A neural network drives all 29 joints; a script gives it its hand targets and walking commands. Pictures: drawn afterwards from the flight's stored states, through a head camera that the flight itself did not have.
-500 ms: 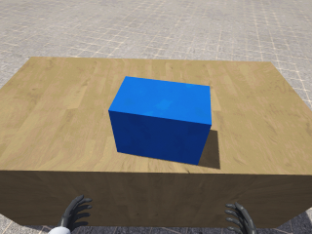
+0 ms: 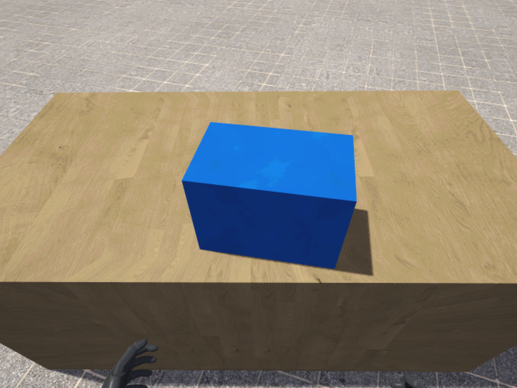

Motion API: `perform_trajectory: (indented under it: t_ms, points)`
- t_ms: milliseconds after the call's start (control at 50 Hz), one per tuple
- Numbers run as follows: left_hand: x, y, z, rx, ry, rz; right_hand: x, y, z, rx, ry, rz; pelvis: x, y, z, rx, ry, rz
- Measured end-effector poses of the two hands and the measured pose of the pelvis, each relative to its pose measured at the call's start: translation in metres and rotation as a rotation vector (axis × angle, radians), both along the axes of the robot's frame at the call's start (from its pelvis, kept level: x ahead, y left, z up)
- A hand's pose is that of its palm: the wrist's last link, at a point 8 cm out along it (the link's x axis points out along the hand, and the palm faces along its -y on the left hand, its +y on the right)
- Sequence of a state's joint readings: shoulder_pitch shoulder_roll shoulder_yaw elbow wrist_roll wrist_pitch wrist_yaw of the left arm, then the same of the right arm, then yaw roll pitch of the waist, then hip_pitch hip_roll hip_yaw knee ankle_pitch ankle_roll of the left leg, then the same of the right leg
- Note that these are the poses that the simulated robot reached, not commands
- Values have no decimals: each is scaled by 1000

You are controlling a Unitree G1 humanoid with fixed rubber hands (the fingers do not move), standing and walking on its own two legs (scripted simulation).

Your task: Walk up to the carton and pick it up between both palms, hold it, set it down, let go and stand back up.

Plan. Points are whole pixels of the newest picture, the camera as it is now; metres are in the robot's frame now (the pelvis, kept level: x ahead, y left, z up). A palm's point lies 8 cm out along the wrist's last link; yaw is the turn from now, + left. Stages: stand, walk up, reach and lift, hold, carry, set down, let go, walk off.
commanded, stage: stand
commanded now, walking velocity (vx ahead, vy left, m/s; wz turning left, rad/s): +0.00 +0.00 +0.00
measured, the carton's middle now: (272, 195) +0.50 +0.01 -0.01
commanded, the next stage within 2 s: none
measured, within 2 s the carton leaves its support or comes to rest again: neither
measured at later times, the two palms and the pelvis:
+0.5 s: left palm out of the picture +0.03 +0.26 -0.11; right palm out of the picture +0.05 -0.24 -0.13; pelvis -0.01 +0.00 +0.00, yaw +3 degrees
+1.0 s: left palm out of the picture -0.05 +0.24 -0.13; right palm out of the picture -0.01 -0.23 -0.14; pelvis -0.02 +0.00 +0.00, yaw +4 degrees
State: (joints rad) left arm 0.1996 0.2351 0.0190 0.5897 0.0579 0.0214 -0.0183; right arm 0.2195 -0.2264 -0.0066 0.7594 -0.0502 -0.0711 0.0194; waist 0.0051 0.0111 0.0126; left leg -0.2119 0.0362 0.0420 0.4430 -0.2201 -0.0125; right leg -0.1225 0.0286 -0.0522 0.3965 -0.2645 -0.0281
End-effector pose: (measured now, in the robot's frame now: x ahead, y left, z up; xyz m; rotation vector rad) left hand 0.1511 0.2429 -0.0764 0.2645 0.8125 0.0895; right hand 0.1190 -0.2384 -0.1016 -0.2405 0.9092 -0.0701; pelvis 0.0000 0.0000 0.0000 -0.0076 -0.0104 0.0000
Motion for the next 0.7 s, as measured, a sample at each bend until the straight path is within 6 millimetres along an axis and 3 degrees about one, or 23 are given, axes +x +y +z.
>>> perform_trajectory:
  t_ms: [140, 440, 700]
  points:
    - [-41, 16, -12, 19, 79, 69, -40, -12, -19, -5, 162, -27, 2, 2, -3, 2, 9, 16]
    - [-111, 14, -33, -13, 217, 156, -65, -9, -22, -19, 222, -37, -7, 4, 0, 1, -4, 40]
    - [-161, 13, -44, -17, 352, 206, -108, -5, -31, -12, 335, -66, -15, 5, 1, 1, -10, 53]
